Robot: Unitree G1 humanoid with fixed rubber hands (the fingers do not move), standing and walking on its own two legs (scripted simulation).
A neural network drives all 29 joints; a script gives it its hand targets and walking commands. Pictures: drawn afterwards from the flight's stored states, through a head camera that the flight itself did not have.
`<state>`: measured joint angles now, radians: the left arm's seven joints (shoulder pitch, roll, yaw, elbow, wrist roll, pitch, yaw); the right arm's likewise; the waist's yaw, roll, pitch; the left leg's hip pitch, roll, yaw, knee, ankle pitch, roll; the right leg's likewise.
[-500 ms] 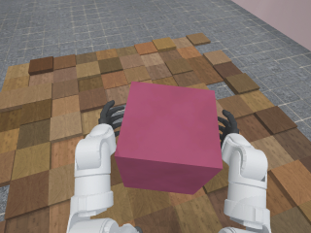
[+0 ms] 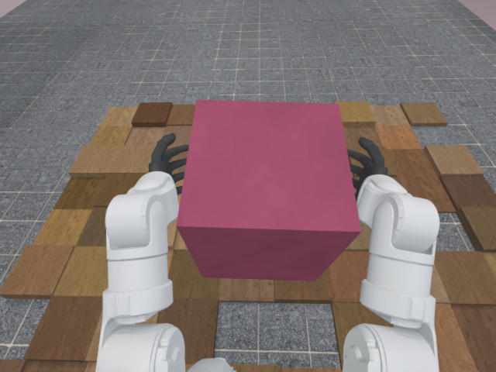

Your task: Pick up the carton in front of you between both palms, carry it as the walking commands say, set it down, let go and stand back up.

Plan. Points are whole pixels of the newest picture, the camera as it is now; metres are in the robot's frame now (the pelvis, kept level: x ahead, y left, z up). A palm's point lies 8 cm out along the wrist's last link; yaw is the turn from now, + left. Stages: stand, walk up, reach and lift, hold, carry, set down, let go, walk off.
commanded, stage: carry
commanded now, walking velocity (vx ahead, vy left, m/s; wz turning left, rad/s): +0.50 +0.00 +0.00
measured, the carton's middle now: (262, 200) +0.36 +0.03 +0.08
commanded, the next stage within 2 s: none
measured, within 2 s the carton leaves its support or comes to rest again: neither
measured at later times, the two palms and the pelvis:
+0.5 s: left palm (267, 121) +0.65 +0.05 +0.02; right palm (395, 136) +0.64 -0.25 +0.01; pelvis +0.32 -0.06 -0.06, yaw -1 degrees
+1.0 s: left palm (288, 31) +0.98 +0.02 +0.10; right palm (394, 44) +0.95 -0.28 +0.09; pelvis +0.64 -0.08 -0.03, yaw -2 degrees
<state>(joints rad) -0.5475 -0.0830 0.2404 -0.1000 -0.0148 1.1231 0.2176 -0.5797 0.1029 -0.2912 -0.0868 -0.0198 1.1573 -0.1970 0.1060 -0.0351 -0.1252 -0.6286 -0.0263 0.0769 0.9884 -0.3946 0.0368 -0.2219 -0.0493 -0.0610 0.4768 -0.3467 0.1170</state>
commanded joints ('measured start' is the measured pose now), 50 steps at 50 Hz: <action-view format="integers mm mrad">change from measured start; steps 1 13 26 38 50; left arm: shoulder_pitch -610 -608 -470 -474 -301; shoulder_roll -761 -970 -766 -643 -696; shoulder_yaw -632 -579 -579 -623 -493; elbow -31 34 -90 -75 -141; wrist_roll -286 -139 -75 -291 -74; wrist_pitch -2 -111 -181 -80 20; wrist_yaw -103 -142 -83 -88 -57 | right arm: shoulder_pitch -413 -591 -485 -355 -493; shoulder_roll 612 993 894 535 783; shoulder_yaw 461 710 740 538 757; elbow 56 -8 21 -65 -209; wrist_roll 23 183 261 64 323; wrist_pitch -6 -152 -180 -103 -8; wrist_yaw -7 116 96 -28 77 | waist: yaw -23 -169 -73 -56 -147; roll -90 56 -58 -133 22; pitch -192 -286 -251 -192 -263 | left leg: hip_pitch -93 479 -296 8 469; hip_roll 0 299 75 -48 267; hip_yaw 34 -403 -52 177 -346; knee -272 -604 391 -253 -698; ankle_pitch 94 364 57 306 214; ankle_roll -6 234 -21 60 213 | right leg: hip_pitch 357 -317 383 270 -375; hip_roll -201 6 -227 -67 -1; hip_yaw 233 114 385 87 75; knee -63 478 -69 -120 588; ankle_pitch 727 -93 568 1112 -64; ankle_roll -225 -129 -197 -218 -164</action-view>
